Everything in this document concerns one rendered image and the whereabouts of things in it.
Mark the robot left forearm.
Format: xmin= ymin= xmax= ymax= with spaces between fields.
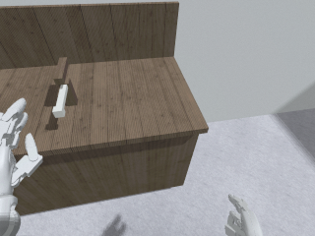
xmin=0 ymin=195 xmax=21 ymax=236

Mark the left robot hand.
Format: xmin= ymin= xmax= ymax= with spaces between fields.
xmin=0 ymin=98 xmax=43 ymax=196

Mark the counter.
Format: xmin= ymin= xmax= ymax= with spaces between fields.
xmin=0 ymin=1 xmax=209 ymax=216

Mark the right robot hand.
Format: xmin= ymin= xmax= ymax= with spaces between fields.
xmin=224 ymin=194 xmax=264 ymax=236

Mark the tap lever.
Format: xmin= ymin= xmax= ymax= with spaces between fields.
xmin=52 ymin=85 xmax=68 ymax=118

